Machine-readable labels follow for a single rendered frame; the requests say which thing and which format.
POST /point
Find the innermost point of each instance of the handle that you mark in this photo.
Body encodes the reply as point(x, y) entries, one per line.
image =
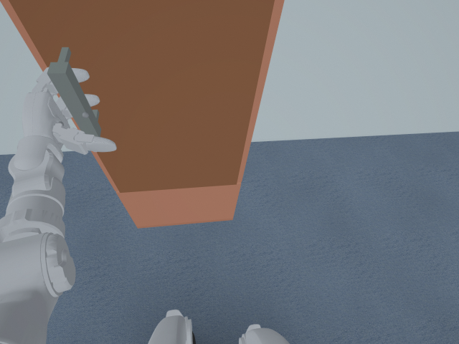
point(65, 81)

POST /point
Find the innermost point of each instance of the robot left hand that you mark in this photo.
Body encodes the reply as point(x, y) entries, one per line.
point(41, 114)

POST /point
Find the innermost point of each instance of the robot left upper arm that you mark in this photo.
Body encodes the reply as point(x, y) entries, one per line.
point(34, 272)

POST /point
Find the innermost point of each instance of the cupboard door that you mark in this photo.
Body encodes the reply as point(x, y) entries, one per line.
point(176, 81)

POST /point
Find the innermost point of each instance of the robot right thigh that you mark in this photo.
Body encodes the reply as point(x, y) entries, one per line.
point(262, 336)

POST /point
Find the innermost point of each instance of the robot left forearm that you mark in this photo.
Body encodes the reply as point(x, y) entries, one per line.
point(37, 201)

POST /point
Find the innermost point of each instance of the left robot shin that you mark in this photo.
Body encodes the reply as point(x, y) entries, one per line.
point(173, 313)

